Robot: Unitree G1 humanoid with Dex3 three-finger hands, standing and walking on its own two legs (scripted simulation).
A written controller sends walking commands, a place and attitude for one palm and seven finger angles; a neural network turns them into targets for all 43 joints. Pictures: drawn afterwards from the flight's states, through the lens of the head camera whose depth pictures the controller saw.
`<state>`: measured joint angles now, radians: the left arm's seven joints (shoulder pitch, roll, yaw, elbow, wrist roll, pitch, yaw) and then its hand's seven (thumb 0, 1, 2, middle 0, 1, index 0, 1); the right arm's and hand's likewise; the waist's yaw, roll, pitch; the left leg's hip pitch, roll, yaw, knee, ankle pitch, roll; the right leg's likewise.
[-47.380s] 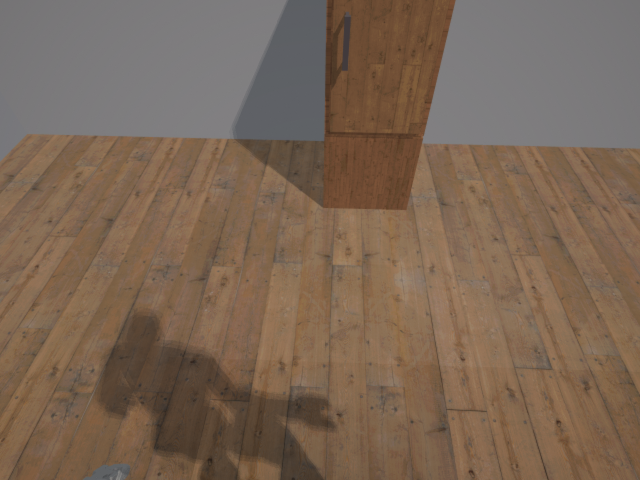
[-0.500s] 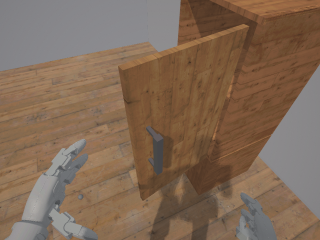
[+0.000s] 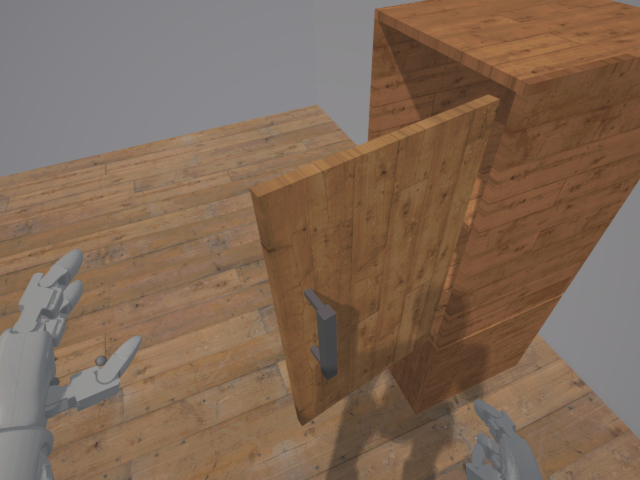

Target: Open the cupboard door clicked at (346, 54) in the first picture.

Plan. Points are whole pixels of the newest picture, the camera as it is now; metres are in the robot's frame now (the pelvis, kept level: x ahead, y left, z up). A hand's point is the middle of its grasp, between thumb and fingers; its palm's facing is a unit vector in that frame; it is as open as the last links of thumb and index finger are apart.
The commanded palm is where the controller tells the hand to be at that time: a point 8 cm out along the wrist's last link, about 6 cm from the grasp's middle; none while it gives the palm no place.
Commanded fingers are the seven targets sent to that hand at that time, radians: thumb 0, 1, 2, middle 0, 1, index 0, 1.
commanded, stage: draw the hand back to the body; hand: left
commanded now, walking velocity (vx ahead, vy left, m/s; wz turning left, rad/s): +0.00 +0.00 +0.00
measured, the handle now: (320, 336) +0.32 +0.05 +0.00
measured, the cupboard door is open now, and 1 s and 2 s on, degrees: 100 100 100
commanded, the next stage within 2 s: step back with the hand held close in 0.52 s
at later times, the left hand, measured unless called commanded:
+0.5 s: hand (89, 352) +0.18 +0.24 +0.16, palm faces +0.44 -0.80 -0.40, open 7.5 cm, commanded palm +0.13 +0.28 +0.18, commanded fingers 0.00 0.90 0.90 -0.20 -0.30 -0.20 -0.30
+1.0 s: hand (81, 369) +0.17 +0.24 +0.15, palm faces +0.34 -0.80 -0.50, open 7.4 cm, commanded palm +0.11 +0.29 +0.18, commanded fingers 0.00 0.90 0.90 -0.20 -0.30 -0.20 -0.30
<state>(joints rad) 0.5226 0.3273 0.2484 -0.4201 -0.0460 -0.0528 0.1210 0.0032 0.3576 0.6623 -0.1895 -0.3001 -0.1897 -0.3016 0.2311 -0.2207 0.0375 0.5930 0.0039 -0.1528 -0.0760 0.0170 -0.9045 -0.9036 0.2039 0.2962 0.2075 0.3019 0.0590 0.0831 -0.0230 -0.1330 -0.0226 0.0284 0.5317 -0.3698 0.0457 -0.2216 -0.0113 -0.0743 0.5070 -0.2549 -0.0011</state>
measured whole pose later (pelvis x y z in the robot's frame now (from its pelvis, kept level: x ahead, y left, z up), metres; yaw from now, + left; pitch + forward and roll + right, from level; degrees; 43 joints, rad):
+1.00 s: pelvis -0.04 -0.01 +0.01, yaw -2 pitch +0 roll +0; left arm 0.55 0.40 0.39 -0.44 -0.03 -0.17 0.12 0.02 0.89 0.89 -0.21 -0.30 -0.21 -0.30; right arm 0.19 -0.24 -0.02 0.57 0.00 -0.03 -0.08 0.02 -0.91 -0.90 0.20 0.30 0.21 0.30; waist 0.00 0.02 0.02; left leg -0.19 -0.01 0.07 0.47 -0.27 0.04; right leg -0.28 0.01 -0.04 0.42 -0.13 -0.01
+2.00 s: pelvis -0.15 +0.00 -0.01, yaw +1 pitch +2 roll -3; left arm 0.56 0.45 0.51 -0.58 -0.01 -0.27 0.16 0.01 0.89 0.89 -0.22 -0.30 -0.22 -0.30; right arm 0.21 -0.18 -0.04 0.63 -0.02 -0.12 -0.07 0.01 -0.91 -0.90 0.20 0.30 0.21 0.30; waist 0.00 0.00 0.03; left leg -0.46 0.03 0.00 0.60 -0.17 0.04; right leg -0.45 0.09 0.03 1.03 -0.44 0.02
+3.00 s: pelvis -0.32 -0.03 +0.00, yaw -3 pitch -1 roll -1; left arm 0.53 0.39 0.41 -0.45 -0.02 -0.19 0.15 0.02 0.89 0.90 -0.21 -0.30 -0.21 -0.30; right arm 0.23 -0.14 0.04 0.62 -0.02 -0.15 -0.08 0.02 -0.90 -0.90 0.21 0.30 0.21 0.30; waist -0.02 0.01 0.02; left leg -0.35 -0.04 0.01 0.42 -0.10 0.02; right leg -0.15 0.05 -0.02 0.45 -0.28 -0.04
